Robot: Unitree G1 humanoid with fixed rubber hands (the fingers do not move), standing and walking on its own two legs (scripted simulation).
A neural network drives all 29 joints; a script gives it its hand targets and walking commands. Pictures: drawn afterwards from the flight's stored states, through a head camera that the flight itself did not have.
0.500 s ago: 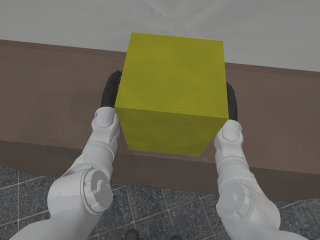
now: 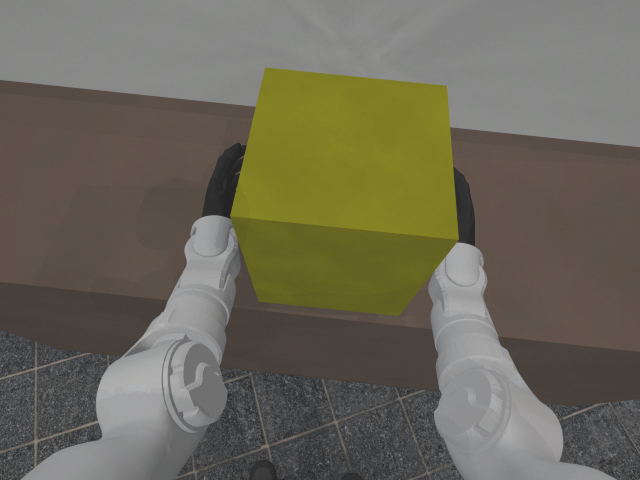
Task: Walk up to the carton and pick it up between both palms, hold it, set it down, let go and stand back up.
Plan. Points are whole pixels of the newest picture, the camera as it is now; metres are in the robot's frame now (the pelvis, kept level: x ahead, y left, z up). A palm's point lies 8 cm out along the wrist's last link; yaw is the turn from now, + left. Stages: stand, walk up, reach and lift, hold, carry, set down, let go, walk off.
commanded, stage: reach and lift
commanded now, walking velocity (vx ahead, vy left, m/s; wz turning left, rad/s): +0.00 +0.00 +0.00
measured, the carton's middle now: (340, 207) +0.46 -0.01 +0.01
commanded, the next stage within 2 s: none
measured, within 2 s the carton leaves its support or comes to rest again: leaves its support in 1.54 s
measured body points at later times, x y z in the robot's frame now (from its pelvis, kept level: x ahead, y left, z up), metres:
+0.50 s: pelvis -0.01 +0.01 +0.00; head +0.12 +0.03 +0.43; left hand +0.45 +0.14 +0.02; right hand +0.43 -0.16 +0.02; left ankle -0.01 +0.13 -0.74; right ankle -0.04 -0.11 -0.74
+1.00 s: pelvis -0.03 +0.00 -0.01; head +0.09 +0.01 +0.43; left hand +0.43 +0.14 +0.01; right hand +0.41 -0.17 +0.01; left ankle -0.01 +0.13 -0.74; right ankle -0.04 -0.11 -0.74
